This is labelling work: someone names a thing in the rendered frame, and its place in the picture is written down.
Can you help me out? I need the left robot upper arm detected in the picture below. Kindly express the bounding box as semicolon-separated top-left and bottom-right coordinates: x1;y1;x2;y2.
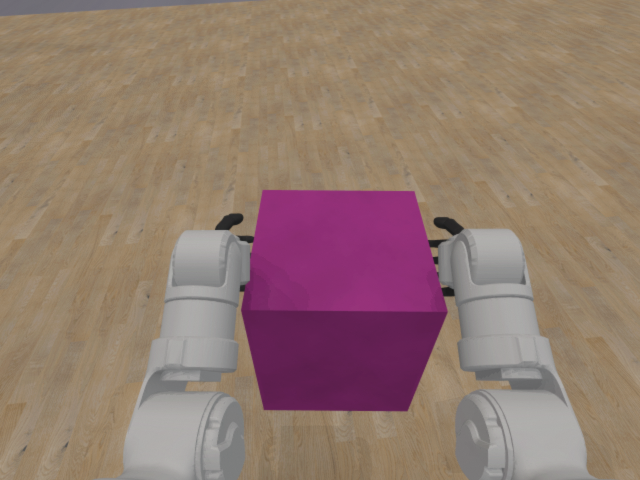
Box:
93;391;245;480

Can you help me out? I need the right robot upper arm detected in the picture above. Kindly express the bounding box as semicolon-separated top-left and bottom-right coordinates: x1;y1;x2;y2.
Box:
455;389;616;480

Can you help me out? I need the right robot forearm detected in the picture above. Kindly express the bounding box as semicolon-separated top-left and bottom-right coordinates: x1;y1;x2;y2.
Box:
438;229;587;466

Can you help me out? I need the carton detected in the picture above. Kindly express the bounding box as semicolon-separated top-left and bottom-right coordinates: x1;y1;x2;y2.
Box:
241;190;448;411

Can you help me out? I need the left robot forearm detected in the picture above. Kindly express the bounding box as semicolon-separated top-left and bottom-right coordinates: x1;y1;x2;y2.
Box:
123;230;250;466

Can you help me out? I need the right robot hand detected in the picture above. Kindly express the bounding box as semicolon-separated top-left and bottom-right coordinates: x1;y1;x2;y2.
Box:
428;217;464;297

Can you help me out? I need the left robot hand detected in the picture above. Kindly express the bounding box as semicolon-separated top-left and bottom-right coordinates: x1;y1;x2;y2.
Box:
215;213;254;292

